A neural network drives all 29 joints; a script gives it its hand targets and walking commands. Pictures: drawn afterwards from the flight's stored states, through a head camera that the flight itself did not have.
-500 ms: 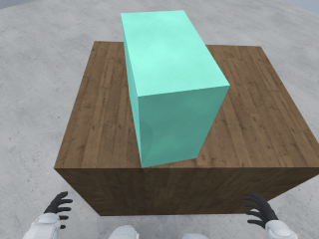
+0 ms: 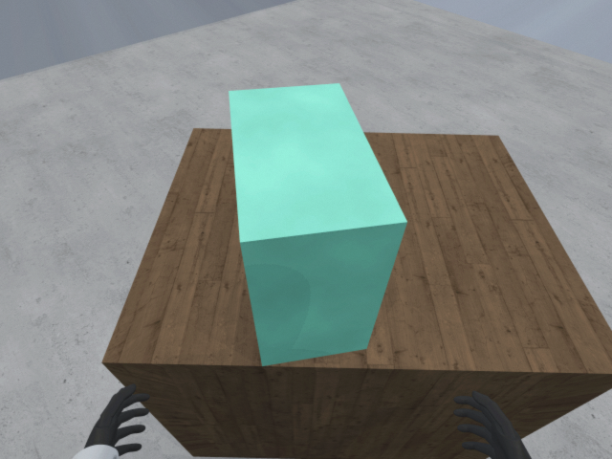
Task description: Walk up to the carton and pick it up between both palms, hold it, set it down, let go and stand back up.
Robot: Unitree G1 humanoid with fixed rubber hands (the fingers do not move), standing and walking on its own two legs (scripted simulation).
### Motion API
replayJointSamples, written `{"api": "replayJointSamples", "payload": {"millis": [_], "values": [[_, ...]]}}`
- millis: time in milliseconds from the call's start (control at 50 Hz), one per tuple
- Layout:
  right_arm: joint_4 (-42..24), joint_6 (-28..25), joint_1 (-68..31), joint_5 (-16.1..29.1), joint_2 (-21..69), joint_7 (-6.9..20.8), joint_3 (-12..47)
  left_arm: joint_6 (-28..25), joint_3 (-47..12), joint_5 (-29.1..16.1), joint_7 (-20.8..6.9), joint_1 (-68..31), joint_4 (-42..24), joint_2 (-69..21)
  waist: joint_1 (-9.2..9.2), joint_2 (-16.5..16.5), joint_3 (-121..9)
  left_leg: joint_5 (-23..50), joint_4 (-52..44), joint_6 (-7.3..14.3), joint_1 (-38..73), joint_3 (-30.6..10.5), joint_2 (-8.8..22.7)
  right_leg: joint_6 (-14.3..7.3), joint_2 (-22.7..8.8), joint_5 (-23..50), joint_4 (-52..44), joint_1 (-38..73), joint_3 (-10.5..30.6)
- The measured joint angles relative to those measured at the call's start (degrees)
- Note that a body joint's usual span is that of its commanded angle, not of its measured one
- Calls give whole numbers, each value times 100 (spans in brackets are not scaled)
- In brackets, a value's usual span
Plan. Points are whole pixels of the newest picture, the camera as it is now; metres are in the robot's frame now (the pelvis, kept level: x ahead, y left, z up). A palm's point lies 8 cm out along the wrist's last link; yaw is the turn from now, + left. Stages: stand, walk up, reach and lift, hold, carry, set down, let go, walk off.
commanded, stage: reach and lift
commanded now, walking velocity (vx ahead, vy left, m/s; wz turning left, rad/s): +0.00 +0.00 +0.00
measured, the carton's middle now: (300, 225) +0.43 +0.04 +0.05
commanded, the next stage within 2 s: none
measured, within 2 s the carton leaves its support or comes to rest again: neither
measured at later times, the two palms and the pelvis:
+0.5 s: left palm (135, 432) +0.15 +0.23 -0.03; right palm (521, 451) +0.15 -0.23 -0.02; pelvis -0.01 +0.01 +0.01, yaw -3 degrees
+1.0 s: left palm (167, 414) +0.16 +0.17 +0.03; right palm (520, 436) +0.15 -0.21 +0.02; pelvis -0.02 +0.00 +0.01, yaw -4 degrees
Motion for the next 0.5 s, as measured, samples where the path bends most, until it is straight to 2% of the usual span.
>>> {"api": "replayJointSamples", "payload": {"millis": [120, 220, 360, 500], "values": [[-485, -101, 294, -30, 341, -185, 96, -347, -155, -168, -79, 152, -62, -161, -109, 118, -141, 100, -230, 5, 155, 28, -8, 3, -9, 65, -148, 106, 24], [-892, -65, 490, -12, 369, -226, 118, -548, -202, -195, -51, 209, -188, -362, -145, 155, -242, 158, -373, 21, 276, 112, 0, 13, -3, 130, -250, 175, 105], [-1427, 54, 673, 159, 170, -154, 39, -713, -236, -181, 121, 281, -479, -580, -31, 94, -287, 228, -502, 37, 344, 245, 38, 17, 32, 257, -390, 193, 237], [-1770, 36, 742, 457, 4, 38, -55, -913, -418, -197, 373, 548, -952, -702, 112, 6, -257, 288, -544, 40, 291, 301, 82, 11, 74, 400, -545, 167, 294]]}}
